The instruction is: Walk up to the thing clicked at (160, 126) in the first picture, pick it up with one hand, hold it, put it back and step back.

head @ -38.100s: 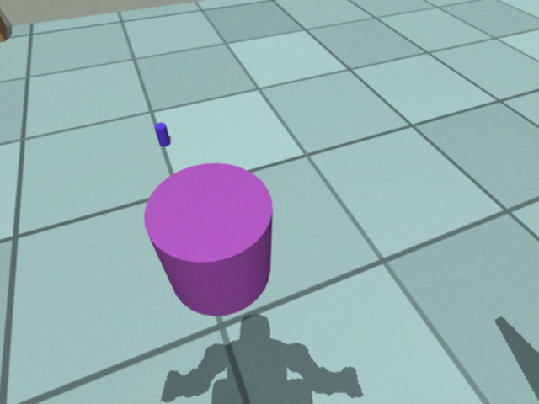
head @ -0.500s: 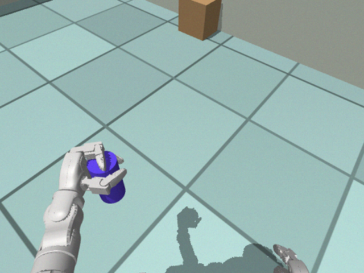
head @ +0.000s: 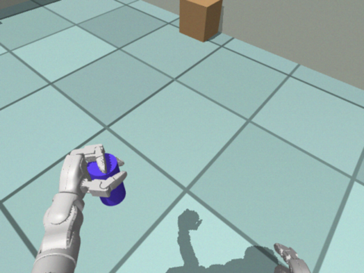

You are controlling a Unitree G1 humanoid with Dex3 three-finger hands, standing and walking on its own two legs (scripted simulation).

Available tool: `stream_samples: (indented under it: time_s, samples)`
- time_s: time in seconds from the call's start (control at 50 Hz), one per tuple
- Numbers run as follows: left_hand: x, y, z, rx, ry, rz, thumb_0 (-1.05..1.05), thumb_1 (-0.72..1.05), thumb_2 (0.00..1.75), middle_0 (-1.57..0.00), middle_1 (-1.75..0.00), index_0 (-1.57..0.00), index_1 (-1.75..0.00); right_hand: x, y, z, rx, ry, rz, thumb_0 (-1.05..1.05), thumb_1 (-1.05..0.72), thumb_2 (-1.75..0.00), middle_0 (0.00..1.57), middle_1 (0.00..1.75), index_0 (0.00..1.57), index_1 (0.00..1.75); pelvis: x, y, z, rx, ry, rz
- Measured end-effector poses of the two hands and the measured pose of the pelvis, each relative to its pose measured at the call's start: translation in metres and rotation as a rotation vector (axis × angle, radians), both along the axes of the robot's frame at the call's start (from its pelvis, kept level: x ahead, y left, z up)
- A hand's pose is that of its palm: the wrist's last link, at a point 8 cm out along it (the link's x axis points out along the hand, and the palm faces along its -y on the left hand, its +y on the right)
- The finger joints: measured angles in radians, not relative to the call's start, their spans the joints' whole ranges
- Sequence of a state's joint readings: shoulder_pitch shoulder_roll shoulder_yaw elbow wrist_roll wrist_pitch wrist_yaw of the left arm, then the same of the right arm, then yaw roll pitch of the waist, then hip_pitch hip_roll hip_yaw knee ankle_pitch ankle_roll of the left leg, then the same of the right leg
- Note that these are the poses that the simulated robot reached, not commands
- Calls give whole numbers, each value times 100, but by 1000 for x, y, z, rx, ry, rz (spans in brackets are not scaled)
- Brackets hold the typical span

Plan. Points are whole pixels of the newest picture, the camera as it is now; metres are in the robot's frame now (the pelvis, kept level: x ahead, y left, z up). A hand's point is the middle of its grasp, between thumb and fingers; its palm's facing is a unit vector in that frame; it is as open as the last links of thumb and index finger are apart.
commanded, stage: hold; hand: left
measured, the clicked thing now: (108, 180) +0.32 +0.17 +0.00
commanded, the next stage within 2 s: crouch in 0.44 s
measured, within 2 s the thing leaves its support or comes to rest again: neither
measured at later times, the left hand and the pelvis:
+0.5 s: hand (104, 174) +0.32 +0.17 +0.05, palm faces -0.05 -1.00 +0.00, open 5.2 cm; pelvis -0.01 +0.00 +0.00, yaw +0 degrees
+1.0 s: hand (114, 191) +0.33 +0.17 -0.06, palm faces +0.00 -1.00 +0.02, open 5.3 cm; pelvis -0.03 +0.00 -0.06, yaw +0 degrees
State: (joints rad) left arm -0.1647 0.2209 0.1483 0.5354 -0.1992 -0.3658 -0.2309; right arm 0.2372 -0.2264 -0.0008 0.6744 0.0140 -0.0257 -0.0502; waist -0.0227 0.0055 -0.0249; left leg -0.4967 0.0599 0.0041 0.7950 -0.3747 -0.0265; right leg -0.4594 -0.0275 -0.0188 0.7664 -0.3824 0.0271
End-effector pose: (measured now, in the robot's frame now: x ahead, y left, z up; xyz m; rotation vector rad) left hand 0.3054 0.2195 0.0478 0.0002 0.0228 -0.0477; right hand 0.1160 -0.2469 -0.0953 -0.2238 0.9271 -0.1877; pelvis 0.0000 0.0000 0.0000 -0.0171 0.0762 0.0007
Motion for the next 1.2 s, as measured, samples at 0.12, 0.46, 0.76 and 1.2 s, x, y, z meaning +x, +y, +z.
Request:
stream_samples:
  time_s: [0.12,0.46,0.76,1.2]
  samples:
    - [-4,-1,-1,-3,0,2,4,-7,94,-81,-100,-136,-138,-2,0,0,-3,-1,-3,1,-92,-90,20,30,20,30,-1,1,0,0,-1,-2]
    - [-6,2,1,1,-8,3,4,-6,94,-81,-101,-135,-138,-8,5,0,1,-7,-1,1,-91,-90,20,30,20,30,-7,4,-1,-3,-6,-3]
    - [-7,4,-17,-8,18,29,4,-7,95,-82,-100,-133,-136,-9,5,-4,1,-8,17,1,-90,-90,20,30,20,30,-11,5,-6,-4,19,0]
    - [23,4,-215,6,-14,28,4,-8,97,-83,-99,-133,-139,-46,-18,-158,-67,199,68,1,-89,-90,20,30,20,30,-38,2,-152,-26,395,-8]
